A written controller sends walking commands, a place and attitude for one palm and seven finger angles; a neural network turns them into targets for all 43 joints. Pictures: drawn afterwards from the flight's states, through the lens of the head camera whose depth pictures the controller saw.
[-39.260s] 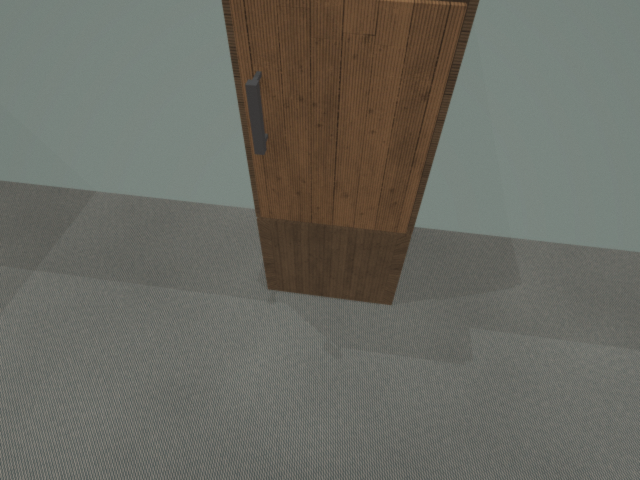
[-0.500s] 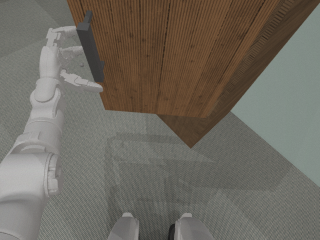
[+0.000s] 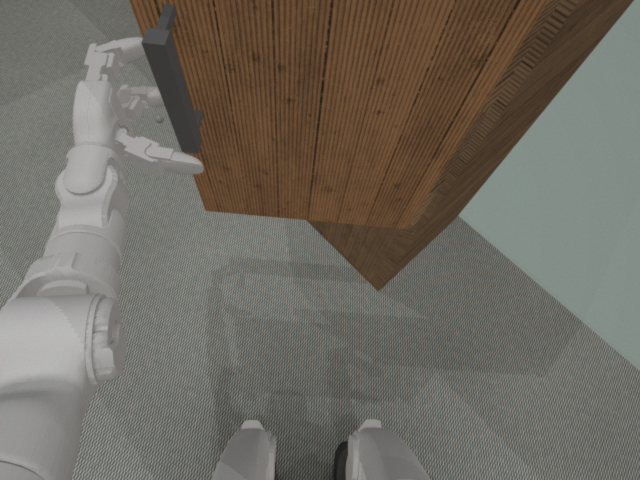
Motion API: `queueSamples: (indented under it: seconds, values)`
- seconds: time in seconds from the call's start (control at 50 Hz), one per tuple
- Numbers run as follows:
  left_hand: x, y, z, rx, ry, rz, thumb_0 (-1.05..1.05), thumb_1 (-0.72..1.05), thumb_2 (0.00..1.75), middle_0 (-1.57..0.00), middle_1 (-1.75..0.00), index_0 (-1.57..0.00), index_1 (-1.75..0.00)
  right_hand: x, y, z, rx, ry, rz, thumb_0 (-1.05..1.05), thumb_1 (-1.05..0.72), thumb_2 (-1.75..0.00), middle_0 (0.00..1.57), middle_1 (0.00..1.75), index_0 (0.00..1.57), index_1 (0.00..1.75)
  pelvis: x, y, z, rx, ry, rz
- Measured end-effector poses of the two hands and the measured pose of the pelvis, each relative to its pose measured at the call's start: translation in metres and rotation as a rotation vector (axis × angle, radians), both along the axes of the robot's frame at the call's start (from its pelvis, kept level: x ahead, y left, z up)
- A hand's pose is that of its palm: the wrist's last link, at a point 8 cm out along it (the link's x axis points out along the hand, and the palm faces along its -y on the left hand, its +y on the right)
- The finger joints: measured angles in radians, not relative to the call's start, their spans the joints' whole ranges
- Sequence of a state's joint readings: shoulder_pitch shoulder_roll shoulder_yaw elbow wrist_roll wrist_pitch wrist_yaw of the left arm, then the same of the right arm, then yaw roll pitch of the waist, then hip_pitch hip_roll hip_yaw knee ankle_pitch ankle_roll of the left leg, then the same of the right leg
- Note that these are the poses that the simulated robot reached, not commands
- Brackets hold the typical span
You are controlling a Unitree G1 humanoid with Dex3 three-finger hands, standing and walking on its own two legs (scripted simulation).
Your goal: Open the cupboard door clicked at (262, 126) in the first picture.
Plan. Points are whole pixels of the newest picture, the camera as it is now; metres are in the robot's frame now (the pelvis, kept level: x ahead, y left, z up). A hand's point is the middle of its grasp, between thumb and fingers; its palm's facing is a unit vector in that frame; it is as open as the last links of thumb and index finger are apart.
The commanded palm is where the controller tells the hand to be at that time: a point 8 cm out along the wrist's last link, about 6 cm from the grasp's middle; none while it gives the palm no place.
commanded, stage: move the hooked fingers beside the handle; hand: left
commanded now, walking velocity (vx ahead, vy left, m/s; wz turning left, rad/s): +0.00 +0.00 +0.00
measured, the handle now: (181, 86) +0.57 +0.16 +0.08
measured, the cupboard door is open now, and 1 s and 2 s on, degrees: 44 44 44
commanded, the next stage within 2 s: none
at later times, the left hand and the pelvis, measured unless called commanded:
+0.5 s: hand (153, 117) +0.52 +0.19 +0.08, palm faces -0.01 -1.00 -0.01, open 15.5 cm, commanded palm +0.50 +0.20 +0.08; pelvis +0.00 +0.00 +0.00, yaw -2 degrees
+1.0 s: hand (158, 118) +0.52 +0.18 +0.08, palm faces -0.07 -1.00 -0.01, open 14.3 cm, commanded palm +0.51 +0.24 +0.08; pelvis +0.00 +0.00 +0.00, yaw -4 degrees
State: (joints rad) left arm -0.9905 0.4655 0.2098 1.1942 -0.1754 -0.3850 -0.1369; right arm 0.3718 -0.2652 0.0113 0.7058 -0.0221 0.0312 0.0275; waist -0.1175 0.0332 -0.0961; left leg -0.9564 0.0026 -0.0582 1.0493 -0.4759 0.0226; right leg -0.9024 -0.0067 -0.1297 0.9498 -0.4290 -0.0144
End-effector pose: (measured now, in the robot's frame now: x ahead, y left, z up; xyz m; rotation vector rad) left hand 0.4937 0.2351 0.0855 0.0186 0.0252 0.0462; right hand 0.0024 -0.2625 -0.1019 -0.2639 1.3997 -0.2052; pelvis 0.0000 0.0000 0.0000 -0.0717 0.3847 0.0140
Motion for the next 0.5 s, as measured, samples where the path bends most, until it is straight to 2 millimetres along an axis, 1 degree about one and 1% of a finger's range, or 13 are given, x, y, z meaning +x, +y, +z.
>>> queueSamples:
  seconds: [0.22, 0.5]
  values:
    - [0.0006, 0.0036, 0.0007, -0.004, 0.007, -0.035, -0.01, -0.5, 0.3, -0.3, -1.19, 0.0, -1.04, -0.0098, 0.0032, 0.0055, -0.002, 0.004, -0.038, 0.0, -0.9, -0.9, 0.2, 0.3, 0.2, 0.3, 0.0027, 0.0013, 0.0034, 0.001, -0.009, -0.019]
    - [0.0042, 0.0077, -0.0002, -0.01, 0.001, -0.056, -0.01, -0.5, 0.3, -0.3, -1.2, -0.01, -1.09, -0.0094, 0.006, 0.007, -0.012, -0.002, -0.058, 0.0, -0.9, -0.9, 0.2, 0.3, 0.2, 0.3, 0.0048, 0.0042, 0.0039, 0.003, -0.007, -0.036]
